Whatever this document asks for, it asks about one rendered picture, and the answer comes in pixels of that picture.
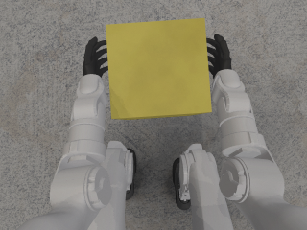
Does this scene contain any carton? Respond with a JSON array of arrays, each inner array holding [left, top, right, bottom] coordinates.
[[106, 18, 212, 120]]

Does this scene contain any robot right forearm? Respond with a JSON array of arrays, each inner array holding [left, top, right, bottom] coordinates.
[[211, 69, 285, 191]]

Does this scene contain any robot right upper arm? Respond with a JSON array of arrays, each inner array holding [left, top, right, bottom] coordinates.
[[219, 156, 307, 230]]

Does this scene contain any robot thigh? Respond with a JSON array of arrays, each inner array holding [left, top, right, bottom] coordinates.
[[179, 149, 234, 230], [87, 148, 133, 230]]

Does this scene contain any right robot thigh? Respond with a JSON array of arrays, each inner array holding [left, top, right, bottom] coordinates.
[[179, 149, 234, 230]]

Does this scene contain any robot left hand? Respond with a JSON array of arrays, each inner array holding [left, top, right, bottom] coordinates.
[[83, 36, 108, 77]]

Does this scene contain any robot right hand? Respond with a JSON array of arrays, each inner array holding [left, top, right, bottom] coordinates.
[[206, 34, 232, 79]]

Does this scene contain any left robot thigh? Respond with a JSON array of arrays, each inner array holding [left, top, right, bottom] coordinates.
[[87, 148, 133, 230]]

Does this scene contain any robot left forearm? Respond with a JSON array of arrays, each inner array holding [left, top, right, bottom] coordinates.
[[49, 74, 108, 202]]

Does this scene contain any robot left upper arm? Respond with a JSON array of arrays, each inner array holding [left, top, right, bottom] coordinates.
[[16, 164, 112, 230]]

